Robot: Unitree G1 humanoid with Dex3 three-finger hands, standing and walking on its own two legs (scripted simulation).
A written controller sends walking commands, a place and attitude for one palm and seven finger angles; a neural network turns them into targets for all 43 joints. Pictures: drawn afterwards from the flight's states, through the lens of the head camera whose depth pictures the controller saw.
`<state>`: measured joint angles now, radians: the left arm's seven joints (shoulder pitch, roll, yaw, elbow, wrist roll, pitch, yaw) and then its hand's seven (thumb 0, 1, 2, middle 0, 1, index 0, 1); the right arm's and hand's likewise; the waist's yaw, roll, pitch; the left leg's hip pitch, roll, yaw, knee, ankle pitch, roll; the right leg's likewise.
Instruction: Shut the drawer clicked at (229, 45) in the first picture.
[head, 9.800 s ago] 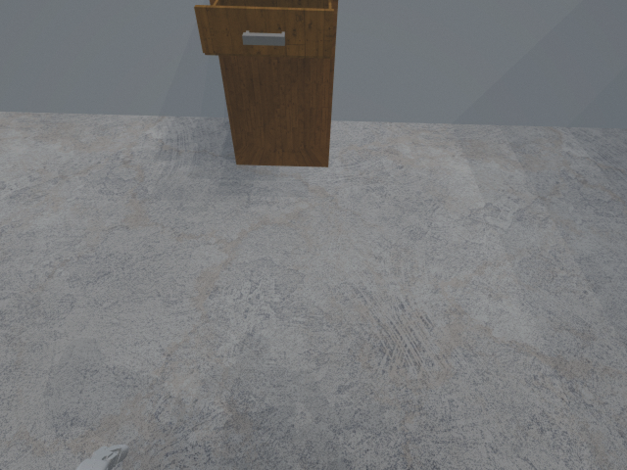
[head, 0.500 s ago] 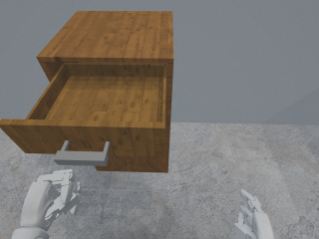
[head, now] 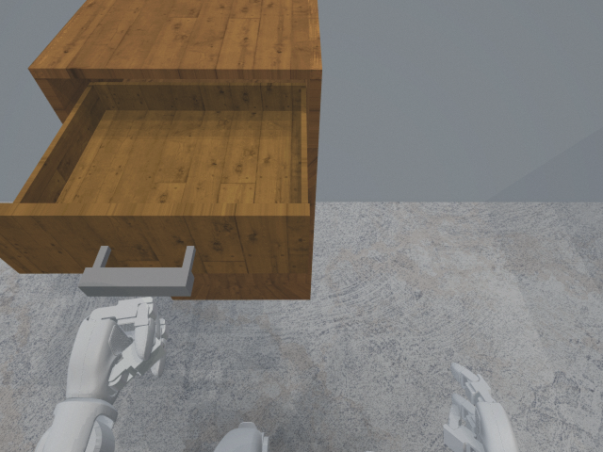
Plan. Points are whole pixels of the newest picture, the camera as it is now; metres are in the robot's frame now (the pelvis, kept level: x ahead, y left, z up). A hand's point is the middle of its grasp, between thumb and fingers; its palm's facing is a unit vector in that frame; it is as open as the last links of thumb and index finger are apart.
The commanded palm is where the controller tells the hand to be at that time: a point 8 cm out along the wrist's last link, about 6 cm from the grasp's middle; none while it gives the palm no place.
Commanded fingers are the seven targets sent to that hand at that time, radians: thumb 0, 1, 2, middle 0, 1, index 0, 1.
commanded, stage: bring the fist close to the handle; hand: left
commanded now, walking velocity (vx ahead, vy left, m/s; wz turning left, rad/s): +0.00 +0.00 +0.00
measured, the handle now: (143, 267) +0.34 +0.23 +0.06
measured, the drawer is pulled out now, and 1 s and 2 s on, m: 0.29 0.28 0.14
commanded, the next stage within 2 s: push the drawer shut in 0.44 s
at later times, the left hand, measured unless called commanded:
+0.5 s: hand (162, 342) +0.24 +0.18 +0.06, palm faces +0.05 -1.00 -0.06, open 3.3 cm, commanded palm +0.21 +0.23 +0.06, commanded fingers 0.00 0.90 0.90 -1.40 -1.60 -1.40 -1.60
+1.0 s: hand (163, 314) +0.27 +0.18 +0.05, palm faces +0.05 -1.00 -0.06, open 3.1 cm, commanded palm +0.26 +0.24 +0.06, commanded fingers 0.00 0.90 0.90 -1.40 -1.60 -1.40 -1.60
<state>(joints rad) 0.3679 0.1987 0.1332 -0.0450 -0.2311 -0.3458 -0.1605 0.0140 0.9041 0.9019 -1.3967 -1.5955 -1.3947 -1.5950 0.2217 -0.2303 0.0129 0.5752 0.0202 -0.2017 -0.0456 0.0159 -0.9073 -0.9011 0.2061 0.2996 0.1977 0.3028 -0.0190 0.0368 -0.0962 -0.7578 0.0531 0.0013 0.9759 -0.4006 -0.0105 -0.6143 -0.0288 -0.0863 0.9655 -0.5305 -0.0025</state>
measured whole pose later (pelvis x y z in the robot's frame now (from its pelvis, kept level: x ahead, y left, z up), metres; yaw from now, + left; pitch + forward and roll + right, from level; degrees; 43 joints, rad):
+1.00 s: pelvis -0.01 -0.01 -0.01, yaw +0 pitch +12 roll -1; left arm 0.14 0.24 0.20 0.17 -0.26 -0.37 -0.20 0.00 0.84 0.92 -1.40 -1.60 -1.40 -1.59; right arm 0.22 -0.25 0.02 0.60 0.03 -0.14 -0.06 0.01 -0.91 -0.90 0.21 0.30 0.20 0.30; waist -0.02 0.04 -0.10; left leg -0.81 0.06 -0.01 1.00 -0.40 -0.02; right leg -0.67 -0.02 -0.10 1.00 -0.54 -0.02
